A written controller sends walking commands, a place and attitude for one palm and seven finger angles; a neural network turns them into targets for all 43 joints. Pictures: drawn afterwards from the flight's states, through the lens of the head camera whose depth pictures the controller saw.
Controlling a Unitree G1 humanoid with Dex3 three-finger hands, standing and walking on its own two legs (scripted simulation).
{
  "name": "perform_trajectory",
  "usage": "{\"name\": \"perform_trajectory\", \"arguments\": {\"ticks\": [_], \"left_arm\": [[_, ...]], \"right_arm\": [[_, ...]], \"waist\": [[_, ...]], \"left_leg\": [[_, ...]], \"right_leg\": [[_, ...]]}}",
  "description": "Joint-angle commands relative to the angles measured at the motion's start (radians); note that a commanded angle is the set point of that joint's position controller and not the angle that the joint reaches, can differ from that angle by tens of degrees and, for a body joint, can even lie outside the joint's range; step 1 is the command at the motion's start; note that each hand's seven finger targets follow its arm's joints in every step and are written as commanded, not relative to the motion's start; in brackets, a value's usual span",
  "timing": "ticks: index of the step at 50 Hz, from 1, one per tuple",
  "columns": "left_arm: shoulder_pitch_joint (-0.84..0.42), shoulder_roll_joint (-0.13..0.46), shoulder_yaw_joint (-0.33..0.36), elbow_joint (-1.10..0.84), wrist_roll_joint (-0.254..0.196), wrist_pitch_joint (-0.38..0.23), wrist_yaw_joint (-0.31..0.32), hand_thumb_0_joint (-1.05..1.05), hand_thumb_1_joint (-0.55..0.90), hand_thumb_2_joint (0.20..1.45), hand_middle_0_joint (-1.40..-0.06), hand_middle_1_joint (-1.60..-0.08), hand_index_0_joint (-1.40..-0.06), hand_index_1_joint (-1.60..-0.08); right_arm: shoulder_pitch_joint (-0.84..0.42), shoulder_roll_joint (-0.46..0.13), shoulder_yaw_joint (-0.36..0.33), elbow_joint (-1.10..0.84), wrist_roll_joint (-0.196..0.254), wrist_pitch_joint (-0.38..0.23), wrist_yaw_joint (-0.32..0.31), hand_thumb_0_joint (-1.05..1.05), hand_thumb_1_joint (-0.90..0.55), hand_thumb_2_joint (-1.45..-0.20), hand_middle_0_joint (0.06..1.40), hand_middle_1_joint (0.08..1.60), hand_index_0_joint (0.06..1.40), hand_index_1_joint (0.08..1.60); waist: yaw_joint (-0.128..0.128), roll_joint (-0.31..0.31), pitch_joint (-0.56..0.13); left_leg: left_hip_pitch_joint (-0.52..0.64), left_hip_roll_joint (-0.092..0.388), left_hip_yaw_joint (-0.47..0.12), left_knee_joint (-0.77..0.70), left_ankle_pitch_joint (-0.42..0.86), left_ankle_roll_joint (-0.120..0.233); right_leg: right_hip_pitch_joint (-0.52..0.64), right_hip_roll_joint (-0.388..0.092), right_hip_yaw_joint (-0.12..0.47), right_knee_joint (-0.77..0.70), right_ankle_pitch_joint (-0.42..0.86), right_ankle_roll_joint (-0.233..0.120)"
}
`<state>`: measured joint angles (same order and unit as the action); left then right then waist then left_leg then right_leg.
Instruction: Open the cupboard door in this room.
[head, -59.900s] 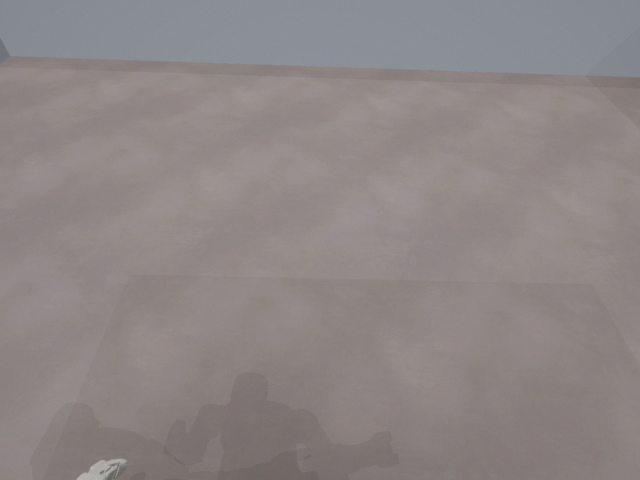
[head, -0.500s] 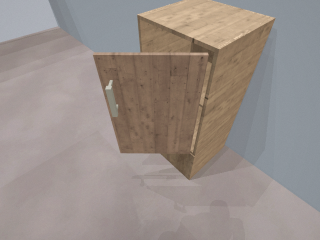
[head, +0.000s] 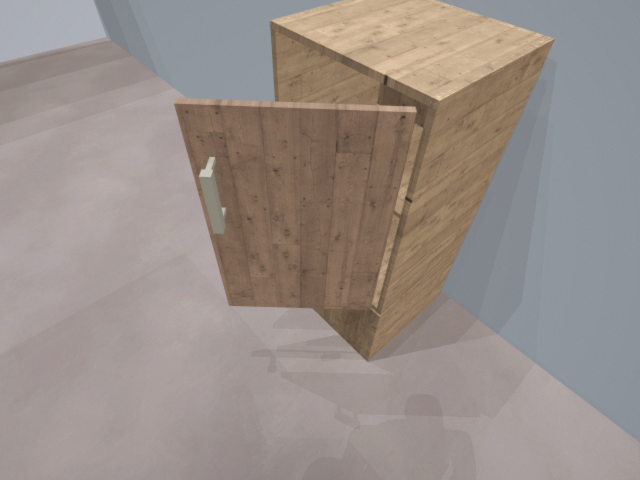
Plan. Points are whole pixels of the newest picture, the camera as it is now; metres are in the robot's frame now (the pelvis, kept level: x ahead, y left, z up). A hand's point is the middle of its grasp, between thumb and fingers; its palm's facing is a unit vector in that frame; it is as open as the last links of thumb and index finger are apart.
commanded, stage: come to a stop and stand still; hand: left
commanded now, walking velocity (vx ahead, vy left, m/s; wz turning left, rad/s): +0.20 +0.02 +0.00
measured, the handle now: (215, 196) +0.58 +0.24 -0.01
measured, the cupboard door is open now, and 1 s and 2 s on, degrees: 47 47 47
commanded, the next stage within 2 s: look again from close up in 1.48 s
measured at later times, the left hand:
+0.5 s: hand out of the picture +0.14 +0.18 -0.17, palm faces +0.02 -0.97 -0.25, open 7.4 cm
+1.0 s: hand out of the picture +0.04 +0.19 -0.17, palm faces +0.05 -0.98 -0.20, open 7.3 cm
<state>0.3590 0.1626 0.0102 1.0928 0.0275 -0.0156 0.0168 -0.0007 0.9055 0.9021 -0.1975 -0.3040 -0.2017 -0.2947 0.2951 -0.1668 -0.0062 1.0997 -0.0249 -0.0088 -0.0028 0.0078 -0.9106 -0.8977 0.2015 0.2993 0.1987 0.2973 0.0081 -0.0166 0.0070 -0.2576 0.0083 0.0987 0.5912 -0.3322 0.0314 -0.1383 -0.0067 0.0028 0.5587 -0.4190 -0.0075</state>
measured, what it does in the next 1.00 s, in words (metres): steps on the spot: right foot, then left foot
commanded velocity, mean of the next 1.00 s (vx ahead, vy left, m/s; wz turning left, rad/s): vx -0.03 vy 0.02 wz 0.00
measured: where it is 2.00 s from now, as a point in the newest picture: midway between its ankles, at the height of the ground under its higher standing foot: outside the picture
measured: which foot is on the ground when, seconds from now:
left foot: down 0.00-0.46, up 0.48-0.68, down 0.70-1.00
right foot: down 0.00-0.16, up 0.18-0.40, down 0.42-0.74, up 0.76-0.90, down 0.92-1.00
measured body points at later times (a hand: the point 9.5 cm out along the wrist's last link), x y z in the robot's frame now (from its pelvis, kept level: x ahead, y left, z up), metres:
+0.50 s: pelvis +0.06 -0.01 -0.01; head +0.10 -0.02 +0.44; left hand +0.14 +0.23 -0.15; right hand +0.06 -0.23 -0.17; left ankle -0.01 +0.10 -0.71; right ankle +0.10 -0.12 -0.73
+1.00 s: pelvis +0.03 +0.01 +0.01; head +0.05 +0.01 +0.46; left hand +0.04 +0.24 -0.15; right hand +0.04 -0.21 -0.15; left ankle +0.02 +0.11 -0.73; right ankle +0.03 -0.12 -0.73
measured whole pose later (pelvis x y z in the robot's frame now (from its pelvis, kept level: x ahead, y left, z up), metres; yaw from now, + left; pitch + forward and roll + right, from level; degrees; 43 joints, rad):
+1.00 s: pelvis +0.03 +0.01 +0.01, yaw +0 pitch +0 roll +0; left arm 0.27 0.17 0.02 1.06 0.02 0.01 0.03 0.00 0.91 0.90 -0.20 -0.30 -0.20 -0.29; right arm 0.27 -0.15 -0.01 1.07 -0.02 -0.01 -0.03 0.02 -0.94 -0.90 0.20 0.30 0.20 0.30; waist 0.01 -0.01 0.05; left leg -0.20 -0.01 0.07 0.48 -0.27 0.03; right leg -0.23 -0.03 -0.01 0.50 -0.27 0.01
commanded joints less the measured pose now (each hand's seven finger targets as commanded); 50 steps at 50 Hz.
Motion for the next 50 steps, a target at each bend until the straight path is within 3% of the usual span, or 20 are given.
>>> {"name": "perform_trajectory", "arguments": {"ticks": [1,4,6,7,8,9,11,14,20,22,23,24,28,33,34,35,36,41,45,50], "left_arm": [[0.099,0.134,0.035,-0.018,-0.003,-0.022,0.007,0.0,0.9,0.9,-0.2,-0.3,-0.2,-0.3],[0.137,0.151,0.045,-0.002,-0.003,-0.028,0.012,0.0,0.9,0.9,-0.2,-0.3,-0.2,-0.3],[0.097,0.13,0.042,-0.011,-0.002,-0.026,0.013,0.0,0.9,0.9,-0.2,-0.3,-0.2,-0.3],[0.048,0.102,0.032,-0.034,-0.006,-0.025,0.015,0.0,0.9,0.9,-0.2,-0.3,-0.2,-0.3],[-0.025,0.066,0.02,-0.063,-0.015,-0.033,0.023,0.0,0.9,0.9,-0.2,-0.3,-0.2,-0.3],[-0.06,0.076,0.022,-0.077,-0.016,-0.029,0.031,0.0,0.9,0.9,-0.2,-0.3,-0.2,-0.3],[-0.096,0.05,0.022,-0.082,-0.016,-0.015,0.036,0.0,0.9,0.9,-0.2,-0.3,-0.2,-0.3],[-0.061,0.062,0.032,-0.077,-0.012,0.01,0.023,0.0,0.9,0.9,-0.2,-0.3,-0.2,-0.3],[0.019,0.095,0.046,-0.084,-0.001,0.008,0.022,0.0,0.9,0.9,-0.2,-0.3,-0.2,-0.3],[0.027,0.179,0.059,-0.093,-0.001,-0.002,0.026,0.0,0.9,0.9,-0.2,-0.3,-0.2,-0.3],[0.023,0.188,0.055,-0.096,-0.005,-0.002,0.027,0.0,0.9,0.9,-0.2,-0.3,-0.2,-0.3],[-0.016,0.181,0.053,-0.111,-0.001,-0.001,0.029,0.0,0.9,0.9,-0.2,-0.3,-0.2,-0.3],[-0.14,0.175,0.057,-0.169,0.009,0.014,0.032,0.0,0.9,0.9,-0.2,-0.3,-0.2,-0.3],[-0.167,0.18,0.065,-0.184,-0.003,0.03,0.028,0.0,0.9,0.9,-0.2,-0.3,-0.2,-0.3],[-0.17,0.145,0.057,-0.19,-0.01,0.034,0.025,0.0,0.9,0.9,-0.2,-0.3,-0.2,-0.3],[-0.156,0.09,0.046,-0.204,-0.015,0.042,0.018,0.0,0.9,0.9,-0.2,-0.3,-0.2,-0.3],[-0.181,0.067,0.04,-0.216,-0.014,0.042,0.017,0.0,0.9,0.9,-0.2,-0.3,-0.2,-0.3],[-0.109,0.044,0.032,-0.137,-0.004,0.037,0.006,0.0,0.9,0.9,-0.2,-0.3,-0.2,-0.3],[-0.071,0.065,0.026,-0.1,-0.012,0.01,0.011,0.0,0.9,0.9,-0.2,-0.3,-0.2,-0.3],[-0.055,0.089,0.015,-0.059,-0.013,-0.004,0.018,0.0,0.9,0.9,-0.2,-0.3,-0.2,-0.3]], "right_arm": [[-0.015,-0.078,-0.014,-0.073,0.006,-0.039,-0.006,0.0,-0.9,-0.9,0.2,0.3,0.2,0.3],[-0.019,-0.066,-0.011,-0.075,0.008,-0.05,-0.008,0.0,-0.9,-0.9,0.2,0.3,0.2,0.3],[0.064,-0.077,-0.012,-0.041,0.009,-0.055,-0.016,0.0,-0.9,-0.9,0.2,0.3,0.2,0.3],[0.179,-0.123,-0.021,0.001,0.006,-0.057,-0.029,0.0,-0.9,-0.9,0.2,0.3,0.2,0.3],[0.306,-0.158,-0.03,0.036,0.004,-0.057,-0.042,0.0,-0.9,-0.9,0.2,0.3,0.2,0.3],[0.318,-0.149,-0.016,0.055,0.006,-0.049,-0.051,0.0,-0.9,-0.9,0.2,0.3,0.2,0.3],[0.189,-0.098,-0.01,0.013,0.005,-0.045,-0.055,0.0,-0.9,-0.9,0.2,0.3,0.2,0.3],[0.029,-0.158,-0.025,-0.047,0.007,-0.042,-0.053,0.0,-0.9,-0.9,0.2,0.3,0.2,0.3],[0.016,-0.11,-0.048,-0.068,0.011,-0.016,-0.045,0.0,-0.9,-0.9,0.2,0.3,0.2,0.3],[0.077,-0.061,-0.052,-0.073,0.022,-0.002,-0.037,0.0,-0.9,-0.9,0.2,0.3,0.2,0.3],[0.059,-0.032,-0.05,-0.077,0.024,0.008,-0.04,0.0,-0.9,-0.9,0.2,0.3,0.2,0.3],[0.031,-0.016,-0.044,-0.082,0.024,0.019,-0.04,0.0,-0.9,-0.9,0.2,0.3,0.2,0.3],[0.035,-0.012,-0.041,-0.078,0.018,0.025,-0.022,0.0,-0.9,-0.9,0.2,0.3,0.2,0.3],[0.123,0.0,-0.03,-0.063,0.013,0.012,-0.014,0.0,-0.9,-0.9,0.2,0.3,0.2,0.3],[0.141,-0.024,-0.031,-0.06,0.013,0.004,-0.016,0.0,-0.9,-0.9,0.2,0.3,0.2,0.3],[0.11,-0.082,-0.042,-0.081,0.005,-0.003,-0.019,0.0,-0.9,-0.9,0.2,0.3,0.2,0.3],[0.057,-0.124,-0.046,-0.117,-0.003,-0.001,-0.024,0.0,-0.9,-0.9,0.2,0.3,0.2,0.3],[-0.048,-0.09,-0.028,-0.128,-0.002,-0.013,-0.039,0.0,-0.9,-0.9,0.2,0.3,0.2,0.3],[0.018,-0.083,-0.026,-0.095,0.01,-0.021,-0.04,0.0,-0.9,-0.9,0.2,0.3,0.2,0.3],[0.04,-0.074,-0.023,-0.06,0.016,-0.021,-0.033,0.0,-0.9,-0.9,0.2,0.3,0.2,0.3]], "waist": [[0.013,-0.108,0.094],[0.015,-0.116,0.071],[-0.041,0.0,0.043],[-0.081,0.141,-0.007],[-0.117,0.305,-0.019],[-0.102,0.285,-0.011],[-0.059,0.128,0.085],[0.006,0.124,0.093],[0.041,0.042,-0.018],[0.026,-0.171,-0.092],[0.032,-0.201,-0.088],[0.031,-0.229,-0.08],[-0.001,-0.16,-0.038],[-0.037,-0.096,-0.046],[-0.04,-0.015,-0.029],[-0.025,0.196,0.009],[-0.017,0.291,0.067],[0.032,0.148,0.07],[0.016,0.062,0.013],[-0.012,-0.078,-0.05]], "left_leg": [[-0.106,0.027,-0.012,0.019,0.051,0.019],[-0.118,0.01,0.02,0.054,0.084,0.016],[0.089,0.038,-0.017,-0.042,0.304,0.036],[0.29,0.147,-0.163,-0.06,0.653,0.094],[0.438,0.305,-0.346,-0.128,1.146,0.196],[0.459,0.354,-0.348,-0.131,1.369,0.241],[0.27,0.337,-0.25,-0.163,1.21,0.214],[0.105,0.252,-0.147,-0.209,0.958,0.15],[0.074,0.172,-0.084,-0.048,0.642,0.047],[-0.062,-0.001,-0.019,0.17,0.015,-0.02],[-0.069,-0.013,-0.041,0.292,-0.27,-0.028],[-0.074,0.005,-0.081,0.379,-0.313,-0.026],[-0.077,0.013,-0.07,0.331,-0.212,-0.037],[0.121,-0.008,-0.013,-0.09,0.025,-0.038],[0.153,0.026,-0.063,-0.203,0.043,-0.03],[0.084,0.177,-0.273,-0.317,0.02,0.024],[-0.05,0.285,-0.381,-0.387,0.061,0.096],[-0.073,0.201,-0.218,-0.316,0.271,0.104],[0.061,0.139,-0.166,-0.208,0.403,0.054],[0.105,0.097,-0.12,-0.189,0.317,0.005]], "right_leg": [[-0.018,-0.144,0.169,-0.159,0.169,-0.11],[0.06,-0.181,0.167,-0.119,0.432,-0.133],[-0.046,-0.11,0.053,0.052,0.633,-0.098],[-0.214,-0.035,-0.036,0.255,0.554,-0.047],[-0.421,0.03,-0.085,0.47,-0.024,-0.016],[-0.49,-0.006,-0.006,0.556,-0.212,-0.018],[-0.422,-0.076,0.022,0.452,-0.166,-0.01],[-0.238,-0.065,-0.037,0.254,0.008,-0.004],[-0.03,-0.076,-0.042,-0.013,0.549,-0.014],[0.063,-0.324,0.204,-0.035,1.023,-0.16],[0.03,-0.39,0.234,-0.102,1.052,-0.235],[-0.029,-0.378,0.253,-0.145,0.896,-0.258],[-0.128,-0.302,0.157,-0.19,0.565,-0.208],[-0.24,-0.22,0.112,-0.151,0.188,-0.119],[-0.273,-0.163,0.063,-0.086,0.103,-0.076],[-0.316,-0.069,-0.009,0.008,0.004,-0.018],[-0.282,-0.028,-0.07,0.08,-0.03,0.01],[-0.159,-0.038,-0.024,0.145,0.081,0.001],[-0.073,-0.057,0.015,-0.131,0.285,0.004],[-0.024,-0.111,0.053,-0.125,0.472,-0.023]]}}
